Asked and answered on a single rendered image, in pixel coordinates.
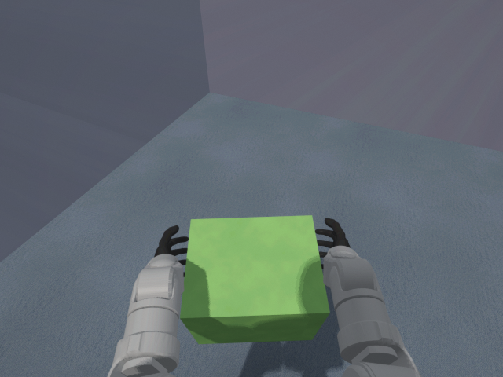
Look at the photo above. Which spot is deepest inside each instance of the robot right upper arm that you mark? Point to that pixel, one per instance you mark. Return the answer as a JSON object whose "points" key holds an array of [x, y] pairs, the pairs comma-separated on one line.
{"points": [[366, 369]]}

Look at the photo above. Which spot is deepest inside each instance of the robot right forearm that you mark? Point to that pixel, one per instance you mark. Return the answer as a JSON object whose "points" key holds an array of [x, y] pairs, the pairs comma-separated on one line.
{"points": [[366, 333]]}

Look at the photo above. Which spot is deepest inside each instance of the robot right hand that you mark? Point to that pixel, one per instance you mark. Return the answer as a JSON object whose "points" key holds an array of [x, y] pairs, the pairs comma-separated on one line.
{"points": [[337, 235]]}

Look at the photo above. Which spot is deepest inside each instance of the carton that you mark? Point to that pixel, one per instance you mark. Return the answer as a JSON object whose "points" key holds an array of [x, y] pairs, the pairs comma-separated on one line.
{"points": [[253, 280]]}

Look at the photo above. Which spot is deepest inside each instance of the robot left hand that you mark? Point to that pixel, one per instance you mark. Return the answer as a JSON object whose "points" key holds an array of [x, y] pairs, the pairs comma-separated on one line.
{"points": [[166, 243]]}

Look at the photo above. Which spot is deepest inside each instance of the robot left forearm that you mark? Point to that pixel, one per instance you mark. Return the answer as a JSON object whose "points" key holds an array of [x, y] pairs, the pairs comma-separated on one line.
{"points": [[150, 343]]}

